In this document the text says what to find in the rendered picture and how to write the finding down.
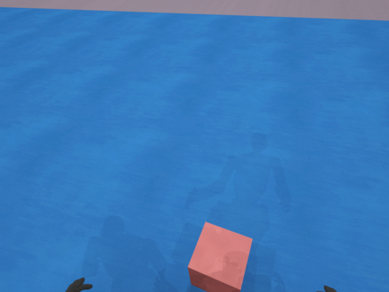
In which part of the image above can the left robot hand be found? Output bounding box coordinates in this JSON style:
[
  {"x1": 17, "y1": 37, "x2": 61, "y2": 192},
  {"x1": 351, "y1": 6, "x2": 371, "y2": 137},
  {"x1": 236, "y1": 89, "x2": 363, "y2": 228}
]
[{"x1": 65, "y1": 277, "x2": 92, "y2": 292}]

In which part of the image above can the carton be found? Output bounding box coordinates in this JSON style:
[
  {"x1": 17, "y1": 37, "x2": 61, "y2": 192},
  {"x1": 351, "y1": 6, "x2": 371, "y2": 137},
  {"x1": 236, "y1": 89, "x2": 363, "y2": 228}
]
[{"x1": 188, "y1": 222, "x2": 252, "y2": 292}]

